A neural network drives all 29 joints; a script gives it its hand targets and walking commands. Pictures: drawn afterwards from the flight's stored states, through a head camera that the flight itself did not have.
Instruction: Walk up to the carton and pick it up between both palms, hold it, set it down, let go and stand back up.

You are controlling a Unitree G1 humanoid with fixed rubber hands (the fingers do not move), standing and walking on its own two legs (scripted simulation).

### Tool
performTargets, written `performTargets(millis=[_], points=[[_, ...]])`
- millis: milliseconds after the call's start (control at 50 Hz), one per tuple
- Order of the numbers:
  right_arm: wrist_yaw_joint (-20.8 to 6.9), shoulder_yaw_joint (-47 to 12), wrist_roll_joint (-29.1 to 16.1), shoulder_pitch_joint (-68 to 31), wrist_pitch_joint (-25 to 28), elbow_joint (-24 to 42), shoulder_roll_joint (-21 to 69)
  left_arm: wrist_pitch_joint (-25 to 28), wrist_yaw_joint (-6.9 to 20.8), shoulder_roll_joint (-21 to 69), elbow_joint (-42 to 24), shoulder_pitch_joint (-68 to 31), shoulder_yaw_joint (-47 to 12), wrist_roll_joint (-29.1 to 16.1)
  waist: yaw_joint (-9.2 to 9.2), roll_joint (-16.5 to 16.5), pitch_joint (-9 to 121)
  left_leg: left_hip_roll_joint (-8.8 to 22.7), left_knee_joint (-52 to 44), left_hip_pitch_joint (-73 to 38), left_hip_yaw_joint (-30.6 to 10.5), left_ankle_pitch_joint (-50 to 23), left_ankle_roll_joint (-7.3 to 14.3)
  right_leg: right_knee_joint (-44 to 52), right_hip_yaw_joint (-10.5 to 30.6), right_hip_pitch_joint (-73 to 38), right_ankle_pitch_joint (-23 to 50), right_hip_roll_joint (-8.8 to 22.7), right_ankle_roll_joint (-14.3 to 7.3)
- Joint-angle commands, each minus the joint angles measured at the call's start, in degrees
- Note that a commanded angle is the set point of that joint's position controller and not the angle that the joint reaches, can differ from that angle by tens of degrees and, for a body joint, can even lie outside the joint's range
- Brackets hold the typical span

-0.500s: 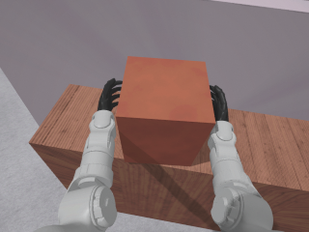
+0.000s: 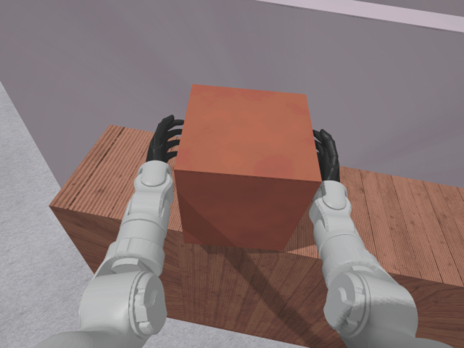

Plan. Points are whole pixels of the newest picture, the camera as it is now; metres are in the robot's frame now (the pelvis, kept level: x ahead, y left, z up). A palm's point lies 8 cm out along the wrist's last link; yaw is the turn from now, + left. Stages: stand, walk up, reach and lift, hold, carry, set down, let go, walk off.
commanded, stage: reach and lift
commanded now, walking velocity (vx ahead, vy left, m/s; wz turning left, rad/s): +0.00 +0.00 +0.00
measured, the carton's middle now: (241, 173) +0.43 +0.01 +0.07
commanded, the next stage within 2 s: none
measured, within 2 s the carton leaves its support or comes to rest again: neither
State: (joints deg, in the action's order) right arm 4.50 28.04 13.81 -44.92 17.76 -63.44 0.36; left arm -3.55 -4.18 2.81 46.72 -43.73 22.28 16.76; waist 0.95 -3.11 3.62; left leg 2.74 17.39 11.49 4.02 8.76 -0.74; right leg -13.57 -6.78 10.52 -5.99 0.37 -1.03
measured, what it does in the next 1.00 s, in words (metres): stands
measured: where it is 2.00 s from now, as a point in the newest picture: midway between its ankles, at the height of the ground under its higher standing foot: outside the picture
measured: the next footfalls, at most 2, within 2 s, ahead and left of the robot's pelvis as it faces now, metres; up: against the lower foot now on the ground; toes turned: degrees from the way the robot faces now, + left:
none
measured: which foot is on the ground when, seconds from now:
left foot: down 0.00-1.00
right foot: down 0.00-1.00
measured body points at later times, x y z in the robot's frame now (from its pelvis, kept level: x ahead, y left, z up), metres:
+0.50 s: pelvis -0.01 +0.01 +0.00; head -0.04 +0.04 +0.45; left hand +0.40 +0.17 +0.17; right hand +0.40 -0.13 +0.17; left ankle +0.00 +0.12 -0.75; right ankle +0.01 -0.11 -0.75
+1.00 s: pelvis -0.02 +0.00 +0.00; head -0.07 +0.03 +0.44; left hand +0.39 +0.16 +0.22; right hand +0.39 -0.14 +0.21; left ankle +0.00 +0.12 -0.75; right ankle +0.01 -0.11 -0.75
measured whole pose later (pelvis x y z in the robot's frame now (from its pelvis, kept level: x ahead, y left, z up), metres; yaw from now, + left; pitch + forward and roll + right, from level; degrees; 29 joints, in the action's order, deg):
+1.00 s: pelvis -0.02 +0.00 +0.00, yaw +2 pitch -7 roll -1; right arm 8.2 13.3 -4.3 -51.4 -9.4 -50.8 -1.5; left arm -34.3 -1.5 -1.0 29.2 -49.7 20.8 17.1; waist -4.4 -3.4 -0.1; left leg 1.8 18.4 2.1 2.4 8.9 -0.2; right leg -15.1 -7.4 0.8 -6.9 1.1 -0.5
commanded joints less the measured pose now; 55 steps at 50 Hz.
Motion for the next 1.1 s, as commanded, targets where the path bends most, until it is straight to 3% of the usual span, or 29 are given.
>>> performTargets(millis=[0,80,180,360,480,620,820,1080], points=[[-6.7,-21.0,0.9,-43.0,2.3,8.1,24.2,3.0,5.7,29.6,-6.8,-41.6,-19.7,-2.0,-0.44,2.4,30.4,-2.4,0.9,-7.6,1.5,-17.8,-1.5,-3.9,0.0,-18.2,21.3,-1.2,1.8],[-6.0,-23.9,-2.1,-43.3,-0.5,9.9,25.1,-1.0,7.9,28.3,-5.7,-37.9,-17.5,-1.3,0.52,-0.3,25.6,-3.1,-1.1,-4.9,1.9,-13.3,0.0,-3.9,0.6,-22.3,23.8,-0.7,3.0],[-5.2,-25.3,-5.3,-44.2,-4.0,13.9,25.4,-6.2,9.6,28.5,-8.8,-37.0,-16.4,-0.7,-0.25,-0.8,22.2,-3.8,-2.1,-5.9,2.2,-11.1,0.3,-3.1,0.8,-24.6,23.6,-0.6,3.6],[-4.4,-25.5,-9.7,-45.0,-8.5,18.7,23.4,-12.2,9.0,30.3,-17.3,-40.2,-22.4,-3.4,-3.76,4.0,22.6,-3.4,0.7,-14.9,0.2,-17.7,-2.2,-1.6,-0.6,-18.5,15.8,-1.8,2.3],[-4.4,-25.6,-12.1,-46.7,-11.1,20.0,21.6,-15.6,7.9,31.6,-19.2,-41.6,-25.2,-5.0,-4.91,6.4,21.6,-2.5,2.0,-20.3,-1.3,-20.6,-3.5,-0.7,-1.5,-12.9,10.0,-2.5,1.6],[-4.0,-26.7,-14.7,-50.1,-15.5,22.2,22.4,-20.9,8.2,30.6,-19.5,-41.5,-23.8,-5.1,-4.59,5.1,19.0,-3.1,1.0,-17.9,-1.7,-15.9,-2.0,-0.6,-0.7,-13.3,6.8,-2.5,2.1],[-2.9,-30.3,-18.3,-53.8,-21.6,26.3,26.3,-26.2,9.4,27.4,-21.6,-43.2,-21.5,-5.4,-4.6,2.4,19.3,-4.7,-0.4,-12.8,-1.7,-8.9,0.8,-1.8,1.0,-17.7,8.5,-2.2,3.3],[-0.6,-34.9,-24.1,-55.8,-27.3,29.6,28.7,-29.9,9.7,28.6,-25.4,-46.7,-24.5,-7.4,-7.19,4.1,19.6,-4.9,0.9,-14.0,-2.8,-11.2,-0.1,-2.1,1.5,-17.5,9.0,-2.9,3.5]])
